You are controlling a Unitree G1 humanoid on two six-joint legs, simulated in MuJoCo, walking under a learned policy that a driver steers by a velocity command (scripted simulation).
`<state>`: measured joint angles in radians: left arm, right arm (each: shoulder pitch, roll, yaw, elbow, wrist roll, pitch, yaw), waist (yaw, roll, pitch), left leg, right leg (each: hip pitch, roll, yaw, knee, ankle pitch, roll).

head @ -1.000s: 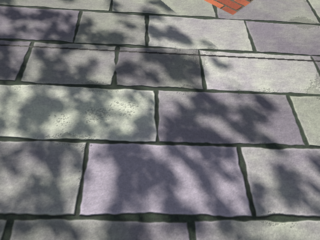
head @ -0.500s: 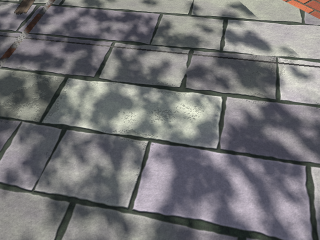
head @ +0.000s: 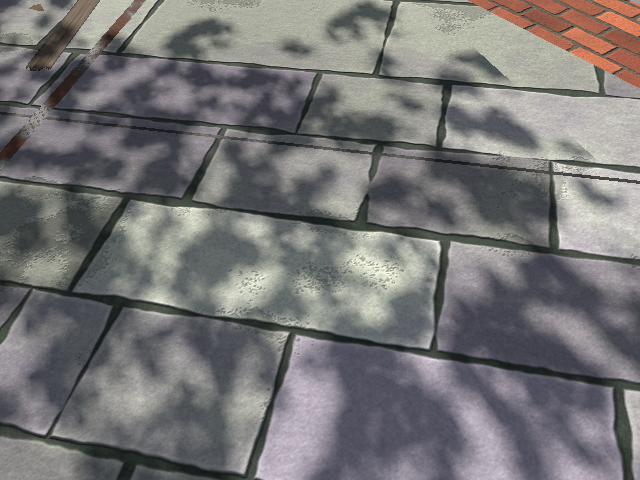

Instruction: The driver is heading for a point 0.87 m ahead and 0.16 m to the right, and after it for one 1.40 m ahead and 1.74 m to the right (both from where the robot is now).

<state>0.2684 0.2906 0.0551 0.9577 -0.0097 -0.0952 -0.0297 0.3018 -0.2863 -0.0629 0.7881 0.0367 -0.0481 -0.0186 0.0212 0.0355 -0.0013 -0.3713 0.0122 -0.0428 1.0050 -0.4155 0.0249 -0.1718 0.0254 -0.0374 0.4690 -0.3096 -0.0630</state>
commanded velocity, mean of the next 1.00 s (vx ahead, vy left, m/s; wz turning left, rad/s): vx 0.48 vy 0.00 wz -0.23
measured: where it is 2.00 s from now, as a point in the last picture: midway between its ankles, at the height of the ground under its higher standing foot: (439, 286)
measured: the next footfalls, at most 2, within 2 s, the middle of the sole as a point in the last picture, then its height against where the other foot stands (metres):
left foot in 0.34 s outside the picture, level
right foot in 0.90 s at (404, 425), level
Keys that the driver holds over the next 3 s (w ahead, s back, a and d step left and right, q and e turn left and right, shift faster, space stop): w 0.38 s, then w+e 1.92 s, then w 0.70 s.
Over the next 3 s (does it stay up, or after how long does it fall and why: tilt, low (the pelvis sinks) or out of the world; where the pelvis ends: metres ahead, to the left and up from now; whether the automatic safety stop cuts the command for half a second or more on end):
stays up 1.26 -0.75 0.00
